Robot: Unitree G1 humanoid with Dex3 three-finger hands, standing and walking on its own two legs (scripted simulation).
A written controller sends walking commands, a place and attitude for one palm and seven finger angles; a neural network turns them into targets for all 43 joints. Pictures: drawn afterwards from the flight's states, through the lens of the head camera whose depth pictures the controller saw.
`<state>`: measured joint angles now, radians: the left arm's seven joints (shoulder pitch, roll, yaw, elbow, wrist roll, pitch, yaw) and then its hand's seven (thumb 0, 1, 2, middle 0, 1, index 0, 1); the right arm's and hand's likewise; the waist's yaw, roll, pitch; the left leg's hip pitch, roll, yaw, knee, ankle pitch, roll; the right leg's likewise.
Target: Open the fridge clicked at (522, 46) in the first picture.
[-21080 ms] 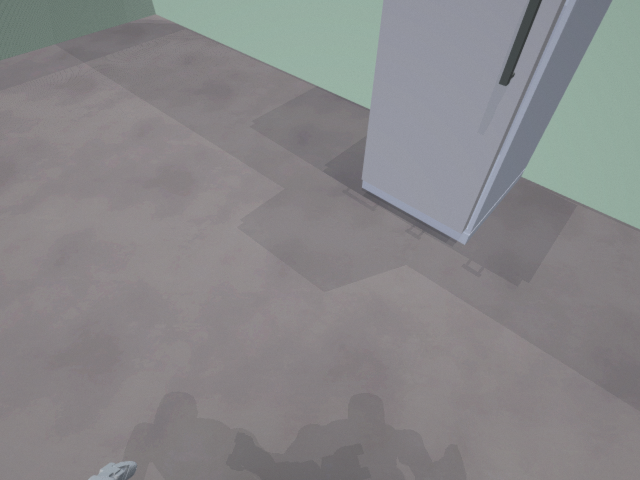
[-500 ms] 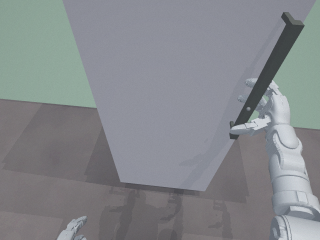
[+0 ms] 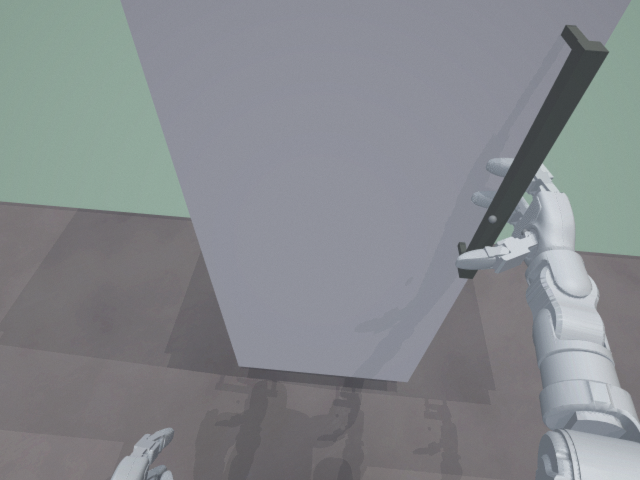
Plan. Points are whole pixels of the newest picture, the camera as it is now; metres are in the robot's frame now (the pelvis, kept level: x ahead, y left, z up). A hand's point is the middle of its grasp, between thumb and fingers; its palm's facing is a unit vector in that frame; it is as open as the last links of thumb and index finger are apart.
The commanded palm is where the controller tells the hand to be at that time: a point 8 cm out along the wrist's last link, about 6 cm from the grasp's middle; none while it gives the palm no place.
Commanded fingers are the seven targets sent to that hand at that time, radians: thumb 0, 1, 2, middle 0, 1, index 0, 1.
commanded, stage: slide the fingers in behind the handle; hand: right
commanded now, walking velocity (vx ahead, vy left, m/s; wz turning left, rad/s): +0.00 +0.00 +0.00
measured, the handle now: (506, 180) +0.47 -0.20 +0.15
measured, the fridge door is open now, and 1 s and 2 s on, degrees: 0 0 4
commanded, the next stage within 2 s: grip the handle and tug to test in 0.22 s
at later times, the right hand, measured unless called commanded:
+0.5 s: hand (494, 221) +0.41 -0.17 +0.13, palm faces +0.02 +1.00 -0.01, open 13.6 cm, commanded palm +0.38 -0.22 +0.13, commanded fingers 0.00 0.03 -0.50 0.35 1.27 0.35 1.27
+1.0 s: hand (495, 219) +0.41 -0.18 +0.13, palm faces +0.03 +1.00 -0.01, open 6.2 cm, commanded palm +0.37 -0.22 +0.13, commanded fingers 0.00 -0.90 -0.90 0.45 1.40 0.45 1.40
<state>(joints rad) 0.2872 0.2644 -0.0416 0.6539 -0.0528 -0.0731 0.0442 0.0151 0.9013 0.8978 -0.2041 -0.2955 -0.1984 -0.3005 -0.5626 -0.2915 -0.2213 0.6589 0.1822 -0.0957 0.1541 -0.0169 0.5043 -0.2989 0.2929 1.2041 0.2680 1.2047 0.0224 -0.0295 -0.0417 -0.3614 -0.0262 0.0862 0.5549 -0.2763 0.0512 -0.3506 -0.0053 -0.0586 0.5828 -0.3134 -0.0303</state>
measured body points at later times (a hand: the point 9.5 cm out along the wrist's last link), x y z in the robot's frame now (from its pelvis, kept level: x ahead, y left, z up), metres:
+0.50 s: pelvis +0.01 -0.01 +0.00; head +0.02 +0.00 +0.45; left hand +0.13 +0.24 -0.11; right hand +0.40 -0.23 +0.14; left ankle +0.00 +0.09 -0.73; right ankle -0.01 -0.10 -0.73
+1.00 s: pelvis +0.00 -0.01 +0.00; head +0.02 +0.00 +0.45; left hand +0.12 +0.23 -0.11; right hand +0.40 -0.23 +0.14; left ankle +0.00 +0.09 -0.73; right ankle -0.01 -0.10 -0.73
